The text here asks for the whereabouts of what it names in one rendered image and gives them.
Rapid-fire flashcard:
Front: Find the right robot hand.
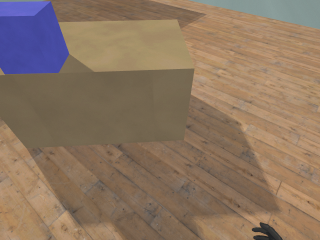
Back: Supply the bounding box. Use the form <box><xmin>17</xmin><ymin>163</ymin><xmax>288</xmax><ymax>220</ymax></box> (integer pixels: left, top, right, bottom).
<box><xmin>252</xmin><ymin>222</ymin><xmax>283</xmax><ymax>240</ymax></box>

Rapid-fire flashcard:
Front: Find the pedestal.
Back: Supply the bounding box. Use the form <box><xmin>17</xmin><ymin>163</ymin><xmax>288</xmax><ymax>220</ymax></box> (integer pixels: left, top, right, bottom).
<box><xmin>0</xmin><ymin>19</ymin><xmax>195</xmax><ymax>149</ymax></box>

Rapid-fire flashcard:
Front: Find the carton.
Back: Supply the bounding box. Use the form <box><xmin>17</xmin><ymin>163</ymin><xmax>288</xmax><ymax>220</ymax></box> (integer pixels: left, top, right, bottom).
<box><xmin>0</xmin><ymin>1</ymin><xmax>69</xmax><ymax>74</ymax></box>

